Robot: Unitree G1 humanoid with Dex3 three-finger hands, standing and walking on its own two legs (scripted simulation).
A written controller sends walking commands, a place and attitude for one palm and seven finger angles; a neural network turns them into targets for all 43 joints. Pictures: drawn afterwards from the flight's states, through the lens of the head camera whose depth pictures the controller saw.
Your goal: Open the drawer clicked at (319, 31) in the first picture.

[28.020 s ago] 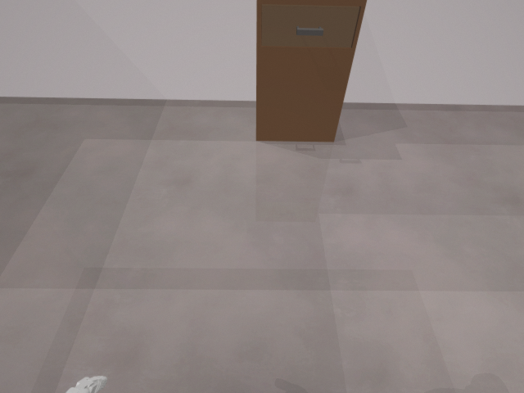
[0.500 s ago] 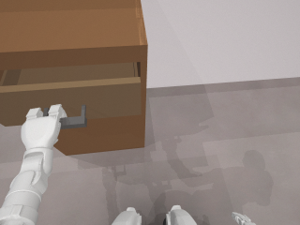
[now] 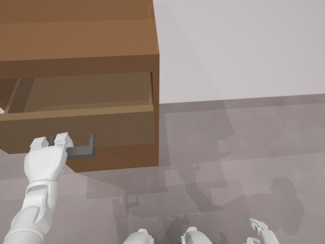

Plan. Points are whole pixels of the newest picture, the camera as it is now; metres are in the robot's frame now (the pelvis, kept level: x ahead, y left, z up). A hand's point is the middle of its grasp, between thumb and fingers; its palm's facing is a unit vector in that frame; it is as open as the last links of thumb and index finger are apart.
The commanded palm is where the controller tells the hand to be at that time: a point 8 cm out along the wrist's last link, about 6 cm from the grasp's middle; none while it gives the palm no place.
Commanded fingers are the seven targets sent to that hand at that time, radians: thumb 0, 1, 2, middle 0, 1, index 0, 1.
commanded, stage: pull the drawer open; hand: left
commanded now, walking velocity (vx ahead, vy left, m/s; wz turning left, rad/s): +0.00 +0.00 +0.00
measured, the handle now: (71, 145) +0.35 +0.27 -0.02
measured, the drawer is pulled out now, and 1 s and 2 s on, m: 0.13 0.24 0.30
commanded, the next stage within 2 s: open the thumb to release the handle in 1.78 s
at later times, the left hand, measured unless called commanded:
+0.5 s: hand (52, 193) +0.23 +0.29 -0.05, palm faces -0.04 -0.02 -1.00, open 5.6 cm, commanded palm +0.21 +0.28 +0.01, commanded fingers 0.00 0.90 0.90 -0.40 -1.35 -0.40 -1.35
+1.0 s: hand (48, 216) +0.18 +0.28 -0.05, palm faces -0.07 -0.03 -1.00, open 5.6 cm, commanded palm +0.16 +0.27 +0.01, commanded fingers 0.00 0.90 0.90 -0.40 -1.35 -0.40 -1.35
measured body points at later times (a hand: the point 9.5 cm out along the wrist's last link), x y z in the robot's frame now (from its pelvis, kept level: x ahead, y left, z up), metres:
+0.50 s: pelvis +0.00 -0.01 +0.00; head +0.07 -0.01 +0.44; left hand +0.23 +0.29 +0.01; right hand +0.18 -0.26 -0.12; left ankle -0.03 +0.08 -0.67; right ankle +0.02 -0.11 -0.67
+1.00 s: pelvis +0.01 -0.01 -0.01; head +0.09 -0.01 +0.44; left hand +0.18 +0.28 +0.01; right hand +0.21 -0.25 -0.11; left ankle -0.03 +0.08 -0.67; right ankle +0.02 -0.11 -0.67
